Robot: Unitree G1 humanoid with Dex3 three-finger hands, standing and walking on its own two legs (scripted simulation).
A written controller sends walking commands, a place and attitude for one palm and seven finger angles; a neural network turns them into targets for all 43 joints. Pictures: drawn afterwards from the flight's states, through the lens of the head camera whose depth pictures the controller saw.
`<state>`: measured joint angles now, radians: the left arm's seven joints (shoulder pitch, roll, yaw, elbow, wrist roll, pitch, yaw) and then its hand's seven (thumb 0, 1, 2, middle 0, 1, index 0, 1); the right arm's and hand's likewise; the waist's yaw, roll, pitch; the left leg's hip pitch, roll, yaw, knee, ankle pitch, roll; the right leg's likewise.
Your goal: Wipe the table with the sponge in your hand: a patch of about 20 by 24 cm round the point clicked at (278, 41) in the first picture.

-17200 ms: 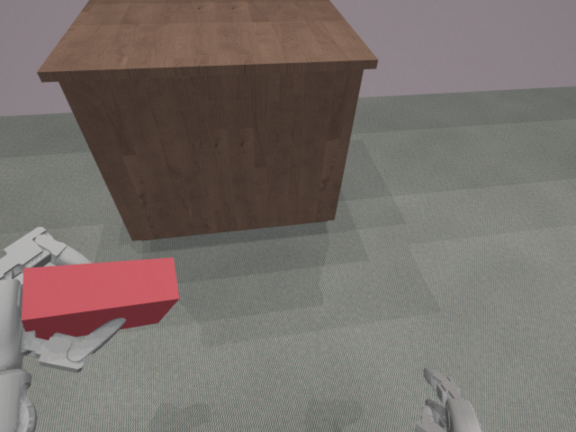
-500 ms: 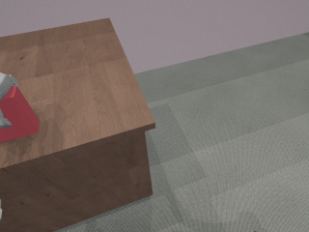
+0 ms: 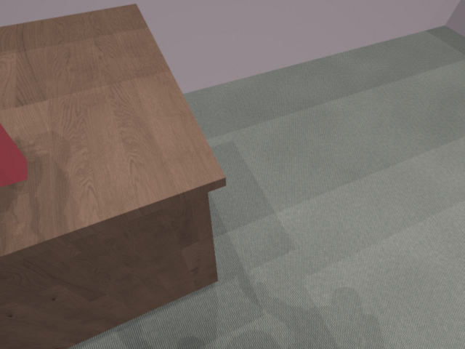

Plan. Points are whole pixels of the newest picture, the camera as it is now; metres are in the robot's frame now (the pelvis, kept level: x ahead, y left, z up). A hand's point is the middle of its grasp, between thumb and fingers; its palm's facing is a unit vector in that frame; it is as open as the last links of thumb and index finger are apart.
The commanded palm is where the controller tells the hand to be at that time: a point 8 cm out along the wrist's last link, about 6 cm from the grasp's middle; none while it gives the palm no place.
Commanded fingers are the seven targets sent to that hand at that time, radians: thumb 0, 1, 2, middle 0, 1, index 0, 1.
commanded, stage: wipe forward along the first lane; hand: left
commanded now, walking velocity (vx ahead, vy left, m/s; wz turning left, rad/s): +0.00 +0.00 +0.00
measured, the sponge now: out of the picture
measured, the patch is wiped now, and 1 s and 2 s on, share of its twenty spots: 0.30 0.40 0.55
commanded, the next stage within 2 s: slide across to the middle lane in 0.42 s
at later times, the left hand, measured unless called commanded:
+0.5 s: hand out of the picture +0.42 +0.45 +0.15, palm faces -0.19 +0.03 -0.98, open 9.2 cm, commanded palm +0.43 +0.44 +0.18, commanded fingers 0.00 0.10 1.30 -1.20 -1.60 -1.20 -1.60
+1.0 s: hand out of the picture +0.46 +0.41 +0.16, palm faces -0.15 +0.04 -0.99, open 9.2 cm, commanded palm +0.46 +0.40 +0.22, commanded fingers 0.00 0.10 1.30 -1.20 -1.60 -1.20 -1.60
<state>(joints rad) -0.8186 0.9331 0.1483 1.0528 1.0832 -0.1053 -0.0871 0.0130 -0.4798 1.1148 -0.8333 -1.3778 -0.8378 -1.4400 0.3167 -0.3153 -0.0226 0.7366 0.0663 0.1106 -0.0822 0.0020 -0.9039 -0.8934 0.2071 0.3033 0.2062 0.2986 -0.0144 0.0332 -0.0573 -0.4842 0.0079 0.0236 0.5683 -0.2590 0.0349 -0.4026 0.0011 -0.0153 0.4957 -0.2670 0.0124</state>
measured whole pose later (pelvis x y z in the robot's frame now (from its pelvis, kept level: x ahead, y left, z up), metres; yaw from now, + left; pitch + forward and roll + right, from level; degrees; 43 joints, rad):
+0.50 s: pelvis +0.02 +0.00 -0.01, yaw -1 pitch +14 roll -2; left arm -0.95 1.04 0.16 1.16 1.13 -0.14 -0.13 0.01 -0.48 1.12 -0.83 -1.38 -0.84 -1.44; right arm 0.34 -0.32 -0.01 0.71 0.07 0.15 -0.09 0.00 -0.90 -0.89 0.21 0.30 0.21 0.30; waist -0.05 0.03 -0.07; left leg -0.58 0.02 0.03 0.63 -0.31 0.04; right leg -0.48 0.01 -0.01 0.53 -0.29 0.02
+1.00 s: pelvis +0.02 +0.00 +0.00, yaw +0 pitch +13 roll -2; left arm -0.98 0.94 0.10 1.12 1.12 -0.07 -0.11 0.00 -0.47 1.11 -0.81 -1.40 -0.82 -1.47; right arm 0.32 -0.30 -0.01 0.71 0.07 0.16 -0.07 0.00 -0.90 -0.89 0.21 0.30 0.21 0.30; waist -0.07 0.03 -0.07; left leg -0.53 0.02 0.02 0.60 -0.30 0.04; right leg -0.43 0.01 -0.02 0.48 -0.29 0.01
